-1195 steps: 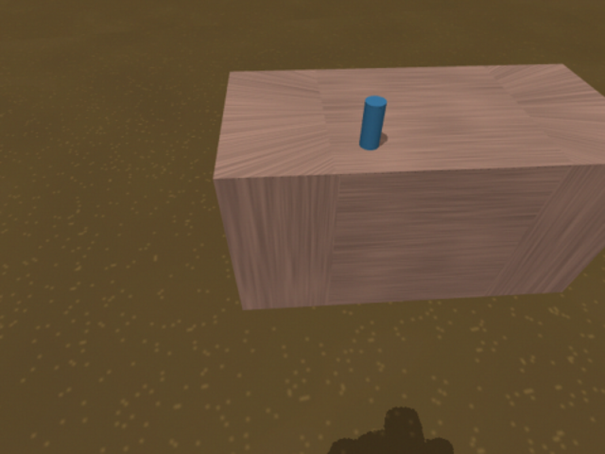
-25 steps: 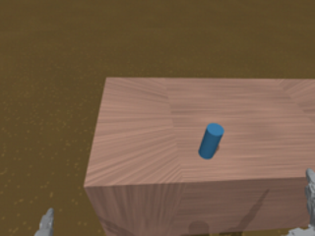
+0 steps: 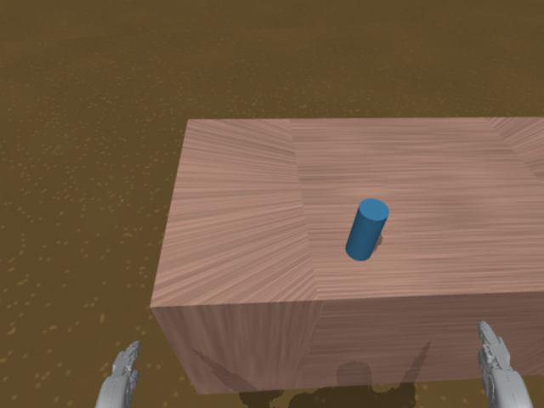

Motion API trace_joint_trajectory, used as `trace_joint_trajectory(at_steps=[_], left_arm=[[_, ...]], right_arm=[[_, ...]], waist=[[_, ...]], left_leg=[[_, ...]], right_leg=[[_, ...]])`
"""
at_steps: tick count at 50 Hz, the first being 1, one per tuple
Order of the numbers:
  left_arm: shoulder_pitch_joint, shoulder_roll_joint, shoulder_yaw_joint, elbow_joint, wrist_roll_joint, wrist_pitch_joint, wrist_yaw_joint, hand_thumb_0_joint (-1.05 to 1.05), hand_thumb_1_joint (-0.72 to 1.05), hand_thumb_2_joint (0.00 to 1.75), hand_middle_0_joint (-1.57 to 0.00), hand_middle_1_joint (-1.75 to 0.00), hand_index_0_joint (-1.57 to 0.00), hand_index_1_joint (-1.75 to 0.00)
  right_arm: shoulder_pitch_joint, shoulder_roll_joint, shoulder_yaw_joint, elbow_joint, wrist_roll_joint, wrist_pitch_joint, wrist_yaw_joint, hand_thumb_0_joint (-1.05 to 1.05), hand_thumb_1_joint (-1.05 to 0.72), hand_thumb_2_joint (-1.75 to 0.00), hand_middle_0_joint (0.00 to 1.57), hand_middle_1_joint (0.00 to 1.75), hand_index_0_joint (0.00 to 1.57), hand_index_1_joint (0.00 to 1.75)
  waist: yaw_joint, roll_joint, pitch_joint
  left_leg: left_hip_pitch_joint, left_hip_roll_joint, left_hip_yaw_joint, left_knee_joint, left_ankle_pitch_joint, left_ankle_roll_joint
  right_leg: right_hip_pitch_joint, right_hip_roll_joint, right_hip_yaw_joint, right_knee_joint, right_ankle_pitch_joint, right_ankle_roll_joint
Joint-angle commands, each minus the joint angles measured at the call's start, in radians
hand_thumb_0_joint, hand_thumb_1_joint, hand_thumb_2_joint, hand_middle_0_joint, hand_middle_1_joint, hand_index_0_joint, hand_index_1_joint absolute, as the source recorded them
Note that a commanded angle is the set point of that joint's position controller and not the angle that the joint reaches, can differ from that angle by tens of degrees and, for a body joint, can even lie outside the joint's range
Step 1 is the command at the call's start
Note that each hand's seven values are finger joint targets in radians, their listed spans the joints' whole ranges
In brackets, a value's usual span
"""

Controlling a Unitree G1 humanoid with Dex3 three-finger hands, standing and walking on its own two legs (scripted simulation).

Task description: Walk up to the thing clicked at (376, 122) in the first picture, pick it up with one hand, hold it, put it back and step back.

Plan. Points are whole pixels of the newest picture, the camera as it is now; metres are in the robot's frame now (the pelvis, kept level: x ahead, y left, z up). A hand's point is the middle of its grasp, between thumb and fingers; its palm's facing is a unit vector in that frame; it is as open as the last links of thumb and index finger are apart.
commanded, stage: home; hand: right
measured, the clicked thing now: (365, 231) +0.47 -0.19 -0.05
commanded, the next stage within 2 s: none
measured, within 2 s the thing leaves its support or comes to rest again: neither
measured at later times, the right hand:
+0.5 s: hand (394, 376) +0.21 -0.19 -0.09, palm faces +0.05 +0.97 -0.24, open 17.5 cm
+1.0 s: hand out of the picture +0.12 -0.26 -0.13, palm faces -0.03 +0.91 -0.40, open 17.6 cm
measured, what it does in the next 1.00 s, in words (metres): stands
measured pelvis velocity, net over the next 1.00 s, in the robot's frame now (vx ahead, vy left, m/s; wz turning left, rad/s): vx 0.03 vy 0.00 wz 0.01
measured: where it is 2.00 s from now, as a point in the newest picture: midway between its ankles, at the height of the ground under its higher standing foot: outside the picture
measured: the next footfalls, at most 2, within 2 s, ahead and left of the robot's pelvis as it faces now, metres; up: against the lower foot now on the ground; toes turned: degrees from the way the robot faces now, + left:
none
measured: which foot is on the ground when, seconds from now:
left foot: down 0.00-1.00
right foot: down 0.00-1.00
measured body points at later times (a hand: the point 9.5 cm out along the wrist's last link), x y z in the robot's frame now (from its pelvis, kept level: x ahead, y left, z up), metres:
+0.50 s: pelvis +0.03 -0.01 +0.01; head +0.04 -0.01 +0.46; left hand +0.20 +0.21 -0.08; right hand +0.20 -0.24 -0.07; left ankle +0.07 +0.11 -0.73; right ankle -0.02 -0.13 -0.73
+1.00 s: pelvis +0.03 +0.00 +0.01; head +0.02 +0.01 +0.46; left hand +0.10 +0.30 -0.12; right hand +0.12 -0.31 -0.10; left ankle +0.07 +0.11 -0.73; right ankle -0.02 -0.13 -0.73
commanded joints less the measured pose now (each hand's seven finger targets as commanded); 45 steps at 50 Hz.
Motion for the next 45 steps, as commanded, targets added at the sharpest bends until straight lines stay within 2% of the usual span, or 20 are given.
trace_joint_trajectory(at_steps=[1, 2, 4, 7, 8, 9, 11, 13, 20, 21, 22, 26, 29, 30, 31, 32, 35, 37, 39, 45], left_arm=[[-0.05, 0.148, 0.049, -0.14, 0.008, -0.062, 0.015, 0.0, 0.52, 0.71, -0.17, -0.24, -0.16, -0.24], [-0.046, 0.183, 0.083, -0.134, 0.007, -0.061, 0.019, 0.0, 0.58, 0.72, -0.17, -0.24, -0.17, -0.24], [-0.051, 0.178, 0.085, -0.124, 0.005, -0.061, 0.014, 0.0, 0.6, 0.73, -0.17, -0.24, -0.17, -0.24], [-0.084, 0.205, 0.119, -0.141, 0.007, -0.061, 0.014, 0.0, 0.76, 0.82, -0.19, -0.27, -0.19, -0.27], [-0.066, 0.116, 0.043, -0.085, 0.007, -0.052, 0.003, 0.0, 0.81, 0.85, -0.19, -0.28, -0.19, -0.28], [-0.138, 0.125, 0.046, -0.146, 0.002, -0.057, 0.003, 0.0, 0.83, 0.86, -0.19, -0.28, -0.19, -0.28], [-0.147, 0.041, -0.02, -0.115, -0.001, -0.052, -0.005, 0.0, 0.89, 0.9, -0.2, -0.29, -0.2, -0.29], [-0.172, 0.011, -0.043, -0.12, -0.004, -0.048, -0.009, 0.0, 0.89, 0.89, -0.2, -0.29, -0.2, -0.29], [-0.108, 0.112, 0.024, -0.077, -0.001, -0.008, -0.022, 0.0, 0.9, 0.9, -0.2, -0.29, -0.2, -0.3], [-0.061, 0.158, 0.022, -0.011, 0.012, 0.006, -0.023, 0.0, 0.9, 0.9, -0.2, -0.3, -0.2, -0.3], [-0.073, 0.139, 0.01, -0.017, 0.009, 0.011, -0.024, 0.0, 0.9, 0.9, -0.2, -0.29, -0.2, -0.3], [-0.098, 0.134, 0.01, -0.017, 0.005, 0.031, -0.027, 0.0, 0.9, 0.9, -0.2, -0.3, -0.2, -0.3], [-0.1, 0.128, 0.002, -0.027, 0.005, 0.038, -0.027, 0.0, 0.9, 0.9, -0.2, -0.3, -0.2, -0.3], [-0.086, 0.138, 0.011, -0.01, 0.006, 0.042, -0.026, 0.0, 0.9, 0.9, -0.2, -0.3, -0.2, -0.3], [-0.095, 0.136, 0.008, -0.023, 0.006, 0.039, -0.025, 0.0, 0.9, 0.9, -0.2, -0.3, -0.2, -0.3], [-0.028, 0.311, 0.059, 0.108, 0.078, 0.063, -0.043, 0.0, 0.9, 0.9, -0.2, -0.3, -0.2, -0.3], [-0.038, 0.284, 0.053, 0.124, 0.068, 0.087, -0.058, 0.0, 0.9, 0.9, -0.2, -0.29, -0.2, -0.3], [-0.056, 0.281, 0.044, 0.153, 0.056, 0.091, -0.071, 0.0, 0.9, 0.9, -0.2, -0.29, -0.2, -0.3], [-0.063, 0.295, 0.043, 0.193, 0.052, 0.095, -0.075, 0.0, 0.9, 0.9, -0.2, -0.29, -0.2, -0.3], [-0.06, 0.319, 0.033, 0.299, 0.053, 0.115, -0.08, 0.0, 0.9, 0.9, -0.2, -0.3, -0.2, -0.3]], right_arm=[[-0.061, -0.113, 0.01, -0.05, -0.01, -0.051, -0.005, 0.0, 0.53, -0.07, 0.06, 0.06, 0.06, 0.06], [-0.061, -0.116, 0.012, -0.025, -0.012, -0.042, -0.008, 0.0, 0.52, -0.08, 0.06, 0.06, 0.06, 0.06], [-0.107, -0.079, 0.05, 0.019, -0.015, -0.026, -0.008, 0.0, 0.53, -0.07, 0.06, 0.06, 0.06, 0.06], [-0.231, -0.105, 0.036, 0.051, -0.022, -0.004, -0.021, 0.0, 0.56, -0.05, 0.05, 0.05, 0.05, 0.05], [-0.244, -0.09, 0.043, 0.098, -0.023, 0.004, -0.02, 0.0, 0.54, -0.07, 0.06, 0.06, 0.06, 0.06], [-0.28, -0.09, 0.051, 0.094, -0.022, 0.006, -0.023, 0.0, 0.56, -0.05, 0.05, 0.05, 0.05, 0.05], [-0.283, -0.048, 0.094, 0.16, -0.02, 0.01, -0.023, 0.0, 0.58, -0.04, 0.05, 0.05, 0.05, 0.05], [-0.296, -0.038, 0.116, 0.161, -0.019, 0.01, -0.023, 0.0, 0.59, -0.03, 0.05, 0.05, 0.05, 0.05], [-0.182, -0.042, 0.143, 0.211, -0.011, 0.055, -0.026, 0.0, 0.54, -0.06, 0.05, 0.06, 0.05, 0.06], [-0.201, -0.083, 0.051, 0.138, -0.011, 0.048, -0.052, 0.0, 0.59, -0.03, 0.05, 0.05, 0.05, 0.05], [-0.161, -0.011, 0.132, 0.207, -0.016, 0.057, -0.046, 0.0, 0.57, -0.04, 0.05, 0.05, 0.05, 0.05], [-0.264, -0.019, 0.129, 0.197, -0.014, 0.062, -0.045, 0.0, 0.54, -0.06, 0.05, 0.05, 0.05, 0.05], [-0.283, 0.004, 0.156, 0.167, -0.011, 0.059, -0.04, 0.0, 0.56, -0.05, 0.05, 0.05, 0.05, 0.05], [-0.3, -0.03, 0.124, 0.155, -0.013, 0.062, -0.046, 0.0, 0.57, -0.04, 0.05, 0.05, 0.05, 0.05], [-0.338, 0.001, 0.157, 0.139, -0.011, 0.06, -0.047, 0.0, 0.59, -0.03, 0.05, 0.05, 0.05, 0.05], [-0.186, -0.243, 0.073, 0.359, -0.083, 0.069, -0.018, 0.0, 0.59, -0.03, 0.05, 0.05, 0.05, 0.05], [-0.198, -0.208, 0.084, 0.407, -0.072, 0.083, 0.009, 0.0, 0.61, -0.02, 0.05, 0.04, 0.05, 0.04], [-0.223, -0.198, 0.103, 0.446, -0.062, 0.078, 0.023, 0.0, 0.61, -0.01, 0.04, 0.04, 0.04, 0.04], [-0.253, -0.208, 0.109, 0.498, -0.056, 0.079, 0.028, 0.0, 0.61, -0.01, 0.05, 0.04, 0.05, 0.04], [-0.294, -0.25, 0.118, 0.627, -0.054, 0.093, 0.028, 0.0, 0.6, -0.03, 0.05, 0.05, 0.05, 0.05]], waist=[[0.028, 0.03, -0.11], [0.037, 0.021, -0.127], [0.045, -0.004, -0.13], [0.051, -0.015, -0.171], [0.041, -0.025, -0.138], [0.03, -0.009, -0.138], [0.024, -0.007, -0.122], [0.013, -0.039, -0.157], [0.023, -0.076, -0.176], [0.006, -0.069, -0.154], [0.027, -0.005, -0.115], [0.036, 0.05, -0.096], [0.038, 0.048, -0.151], [0.034, 0.025, -0.173], [0.047, 0.015, -0.178], [0.024, -0.066, -0.232], [0.024, -0.043, -0.224], [0.026, -0.01, -0.174], [0.026, -0.003, -0.147], [0.034, 0.02, -0.056]], left_leg=[[0.169, -0.006, 0.013, -0.095, -0.055, -0.007], [0.17, -0.008, 0.016, -0.086, -0.021, -0.005], [0.168, -0.011, 0.018, -0.08, 0.028, -0.002], [0.186, -0.01, 0.015, -0.078, 0.08, 0.0], [0.18, -0.011, 0.014, -0.082, 0.062, 0.001], [0.192, -0.011, 0.013, -0.086, 0.042, 0.002], [0.203, -0.011, 0.008, -0.092, 0.012, 0.002], [0.233, -0.009, 0.005, -0.092, 0.035, 0.004], [0.287, -0.021, 0.011, -0.09, 0.227, 0.013], [0.284, -0.033, 0.008, -0.089, 0.207, 0.02], [0.265, -0.037, 0.013, -0.096, 0.191, 0.018], [0.227, -0.032, 0.013, -0.106, 0.145, 0.01], [0.25, -0.027, 0.006, -0.087, 0.223, 0.009], [0.253, -0.026, 0.004, -0.082, 0.23, 0.013], [0.252, -0.028, 0.003, -0.079, 0.251, 0.013], [0.29, 0.086, -0.081, 0.029, 0.421, 0.041], [0.249, 0.082, -0.075, 0.018, 0.353, 0.052], [0.224, 0.076, -0.072, -0.019, 0.253, 0.041], [0.228, 0.082, -0.077, -0.014, 0.289, 0.041], [0.214, 0.098, -0.109, -0.089, 0.204, 0.041]], right_leg=[[-0.112, 0.016, -0.048, -0.14, 0.034, -0.036], [-0.089, 0.014, -0.047, -0.14, 0.067, -0.031], [-0.077, 0.009, -0.042, -0.138, 0.119, -0.022], [-0.058, 0.006, -0.035, -0.128, 0.17, -0.019], [-0.08, 0.007, -0.034, -0.13, 0.156, -0.019], [-0.09, 0.002, -0.027, -0.136, 0.135, -0.018], [-0.113, 0.0, -0.031, -0.141, 0.098, -0.019], [-0.103, 0.005, -0.041, -0.14, 0.126, -0.014], [-0.045, -0.005, -0.049, -0.135, 0.367, 0.005], [-0.061, -0.004, -0.05, -0.128, 0.346, 0.008], [-0.071, -0.009, -0.05, -0.133, 0.326, 0.003], [-0.077, -0.006, -0.048, -0.141, 0.249, -0.012], [-0.033, -0.001, -0.057, -0.128, 0.314, -0.013], [-0.022, -0.002, -0.055, -0.127, 0.323, -0.01], [-0.012, -0.004, -0.054, -0.124, 0.352, -0.008], [0.014, -0.089, 0.034, -0.084, 0.511, -0.022], [0.056, -0.097, 0.05, -0.101, 0.483, -0.029], [0.032, -0.092, 0.055, -0.136, 0.365, -0.028], [0.03, -0.096, 0.058, -0.137, 0.389, -0.032], [0.032, -0.093, 0.062, -0.204, 0.247, -0.04]])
